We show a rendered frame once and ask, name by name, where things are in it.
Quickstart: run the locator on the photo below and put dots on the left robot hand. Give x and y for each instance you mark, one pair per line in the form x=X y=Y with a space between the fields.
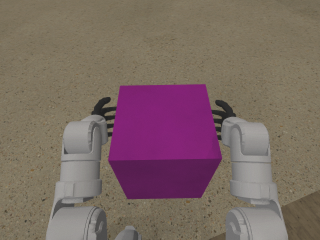
x=98 y=110

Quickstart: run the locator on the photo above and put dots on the left robot thigh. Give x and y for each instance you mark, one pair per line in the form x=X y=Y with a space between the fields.
x=129 y=234

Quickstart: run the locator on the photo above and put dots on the robot left shin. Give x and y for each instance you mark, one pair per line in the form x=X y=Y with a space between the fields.
x=130 y=227

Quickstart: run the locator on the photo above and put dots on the robot right forearm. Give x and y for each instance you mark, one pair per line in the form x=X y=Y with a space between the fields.
x=250 y=154

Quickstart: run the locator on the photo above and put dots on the robot left forearm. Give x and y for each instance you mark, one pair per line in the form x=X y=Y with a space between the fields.
x=80 y=168

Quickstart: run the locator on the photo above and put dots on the right robot hand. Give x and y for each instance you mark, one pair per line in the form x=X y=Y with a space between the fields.
x=228 y=113

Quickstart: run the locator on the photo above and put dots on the robot left upper arm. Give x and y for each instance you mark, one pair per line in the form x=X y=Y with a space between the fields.
x=78 y=223

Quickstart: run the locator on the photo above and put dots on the robot right upper arm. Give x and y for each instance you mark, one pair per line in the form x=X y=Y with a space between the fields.
x=254 y=223

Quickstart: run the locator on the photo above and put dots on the carton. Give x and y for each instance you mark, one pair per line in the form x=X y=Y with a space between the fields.
x=164 y=142

